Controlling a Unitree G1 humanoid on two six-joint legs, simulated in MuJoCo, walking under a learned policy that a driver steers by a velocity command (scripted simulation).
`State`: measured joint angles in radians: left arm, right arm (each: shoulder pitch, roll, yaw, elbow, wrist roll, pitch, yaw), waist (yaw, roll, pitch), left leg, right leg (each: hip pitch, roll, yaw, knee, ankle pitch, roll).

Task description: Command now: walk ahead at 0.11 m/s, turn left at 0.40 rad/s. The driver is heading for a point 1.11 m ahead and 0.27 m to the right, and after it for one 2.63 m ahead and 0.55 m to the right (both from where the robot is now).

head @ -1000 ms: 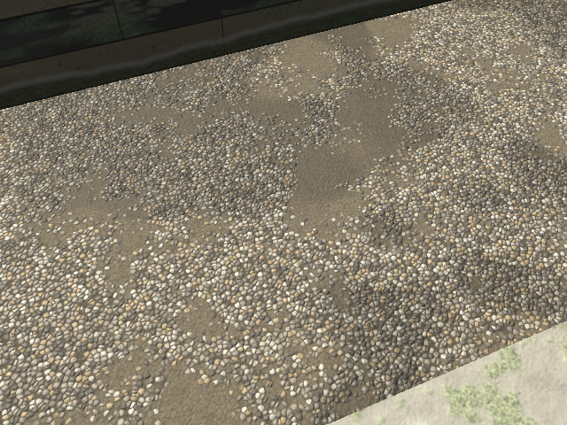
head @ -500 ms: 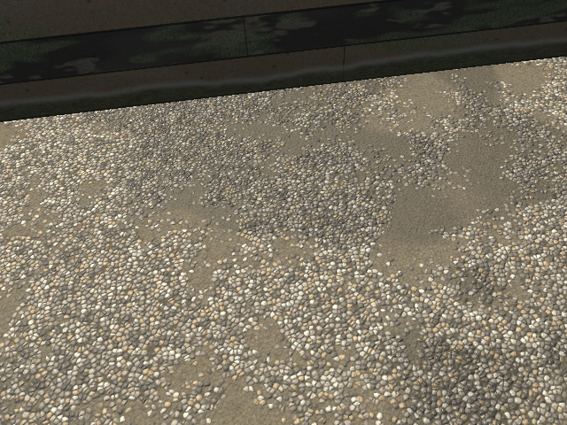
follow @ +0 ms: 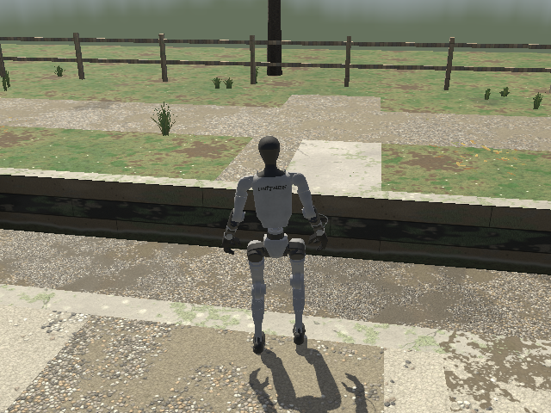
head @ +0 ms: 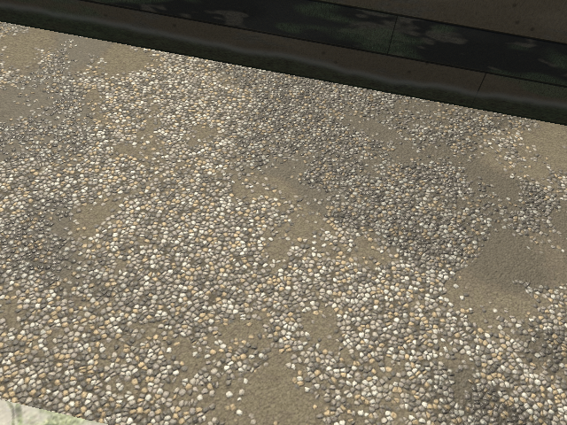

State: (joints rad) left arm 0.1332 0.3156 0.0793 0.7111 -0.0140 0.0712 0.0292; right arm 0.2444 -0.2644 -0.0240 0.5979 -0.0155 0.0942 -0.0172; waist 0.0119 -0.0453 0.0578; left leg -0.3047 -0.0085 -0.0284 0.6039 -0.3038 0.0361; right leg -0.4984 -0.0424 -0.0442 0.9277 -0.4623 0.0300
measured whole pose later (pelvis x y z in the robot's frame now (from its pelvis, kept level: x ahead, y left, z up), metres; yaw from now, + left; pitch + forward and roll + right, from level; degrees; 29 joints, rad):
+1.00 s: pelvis +0.11 +0.03 +0.00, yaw -1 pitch +1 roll +0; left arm 0.13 0.26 0.02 0.60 0.02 0.10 0.02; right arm 0.19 -0.20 0.03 0.66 -0.03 -0.02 -0.01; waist -0.01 -0.01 0.02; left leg -0.34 -0.01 0.09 0.56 -0.23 0.05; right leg -0.43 0.04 0.08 0.88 -0.42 0.03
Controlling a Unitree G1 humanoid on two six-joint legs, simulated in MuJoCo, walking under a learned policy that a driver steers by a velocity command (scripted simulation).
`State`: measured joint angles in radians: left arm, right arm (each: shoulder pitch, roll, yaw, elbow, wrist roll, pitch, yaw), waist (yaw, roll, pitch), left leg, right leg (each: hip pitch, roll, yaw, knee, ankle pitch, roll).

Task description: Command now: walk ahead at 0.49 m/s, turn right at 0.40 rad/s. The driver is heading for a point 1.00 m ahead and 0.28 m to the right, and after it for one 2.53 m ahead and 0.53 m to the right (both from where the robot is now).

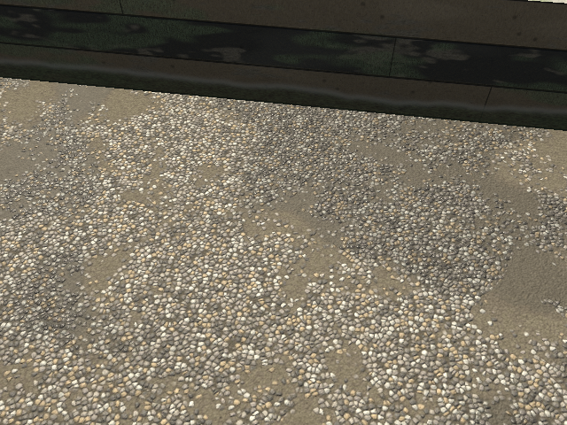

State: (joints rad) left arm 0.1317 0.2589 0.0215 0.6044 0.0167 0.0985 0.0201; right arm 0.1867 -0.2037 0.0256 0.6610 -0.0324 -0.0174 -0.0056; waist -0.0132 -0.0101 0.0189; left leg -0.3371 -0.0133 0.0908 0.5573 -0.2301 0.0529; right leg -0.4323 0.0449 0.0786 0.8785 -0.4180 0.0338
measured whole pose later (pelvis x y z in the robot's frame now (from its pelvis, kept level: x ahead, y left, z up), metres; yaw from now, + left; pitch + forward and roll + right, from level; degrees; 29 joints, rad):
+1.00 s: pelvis +0.04 -0.02 -0.01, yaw -27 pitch -2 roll +1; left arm 0.07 0.19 -0.04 0.58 -0.01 0.08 0.00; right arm 0.19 -0.20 0.02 0.59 -0.03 0.02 0.00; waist -0.01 0.01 -0.02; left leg -0.23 0.02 0.13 0.67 -0.41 0.02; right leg -0.30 0.14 0.19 0.71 -0.36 -0.05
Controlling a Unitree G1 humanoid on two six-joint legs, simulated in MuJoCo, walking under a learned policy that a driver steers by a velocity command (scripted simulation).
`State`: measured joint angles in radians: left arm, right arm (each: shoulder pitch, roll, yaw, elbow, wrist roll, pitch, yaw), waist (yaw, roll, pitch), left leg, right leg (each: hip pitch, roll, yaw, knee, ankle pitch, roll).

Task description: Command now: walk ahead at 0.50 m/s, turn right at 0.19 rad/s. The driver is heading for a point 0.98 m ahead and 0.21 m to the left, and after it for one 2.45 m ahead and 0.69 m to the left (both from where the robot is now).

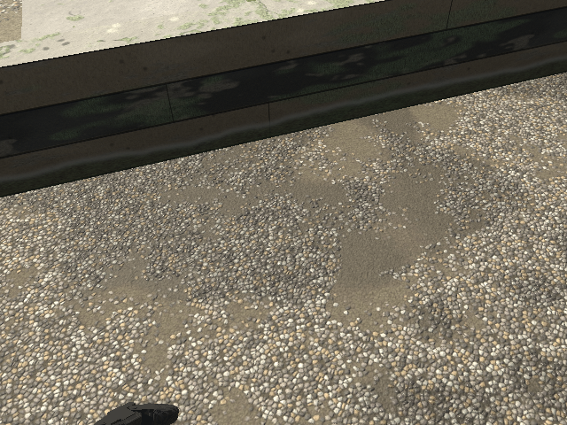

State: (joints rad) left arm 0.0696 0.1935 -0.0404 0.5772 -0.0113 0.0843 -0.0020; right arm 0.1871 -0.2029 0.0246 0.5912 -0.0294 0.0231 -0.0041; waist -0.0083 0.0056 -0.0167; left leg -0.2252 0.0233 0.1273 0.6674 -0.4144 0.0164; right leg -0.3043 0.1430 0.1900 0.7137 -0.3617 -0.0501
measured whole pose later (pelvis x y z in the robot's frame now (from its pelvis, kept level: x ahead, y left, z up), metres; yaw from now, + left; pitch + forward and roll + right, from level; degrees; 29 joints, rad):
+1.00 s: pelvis +0.01 +0.00 +0.02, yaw +0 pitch +0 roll +0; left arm 0.10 0.18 -0.05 0.67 0.01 0.08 0.00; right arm 0.21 -0.19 0.03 0.66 -0.02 0.08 -0.01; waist 0.01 0.01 0.00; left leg -0.14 0.03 0.13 0.45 -0.31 0.02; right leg -0.21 0.12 0.17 0.47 -0.24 -0.05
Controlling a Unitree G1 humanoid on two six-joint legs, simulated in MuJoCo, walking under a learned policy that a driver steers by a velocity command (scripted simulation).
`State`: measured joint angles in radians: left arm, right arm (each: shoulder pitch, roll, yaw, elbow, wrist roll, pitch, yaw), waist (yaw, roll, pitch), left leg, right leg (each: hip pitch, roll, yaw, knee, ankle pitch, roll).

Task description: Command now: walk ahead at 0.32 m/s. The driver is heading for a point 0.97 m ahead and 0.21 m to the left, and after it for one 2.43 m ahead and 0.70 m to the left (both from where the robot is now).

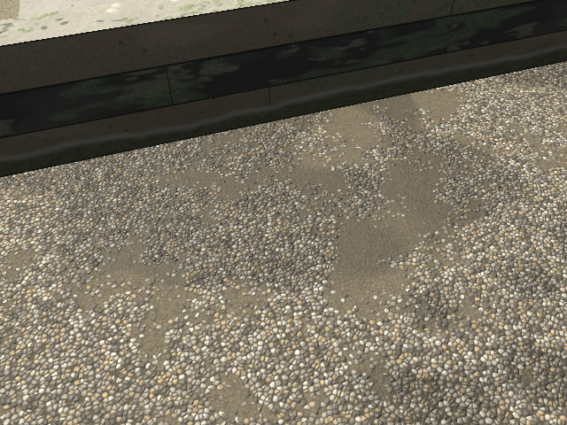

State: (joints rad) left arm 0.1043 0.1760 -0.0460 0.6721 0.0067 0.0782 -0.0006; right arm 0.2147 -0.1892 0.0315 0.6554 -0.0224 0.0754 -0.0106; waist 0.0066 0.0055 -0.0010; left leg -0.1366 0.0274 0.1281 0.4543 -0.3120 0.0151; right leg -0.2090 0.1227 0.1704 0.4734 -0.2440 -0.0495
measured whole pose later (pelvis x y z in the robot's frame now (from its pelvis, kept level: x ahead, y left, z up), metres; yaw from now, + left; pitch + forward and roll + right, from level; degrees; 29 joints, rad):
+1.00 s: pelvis +0.00 -0.01 -0.02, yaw +0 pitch -1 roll +0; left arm 0.08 0.18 -0.06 0.61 0.00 0.07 0.01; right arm 0.19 -0.16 0.03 0.59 -0.03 0.06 -0.01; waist 0.00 0.00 -0.01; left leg -0.21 0.04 0.12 0.66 -0.43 0.01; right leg -0.29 0.13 0.13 0.69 -0.36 -0.06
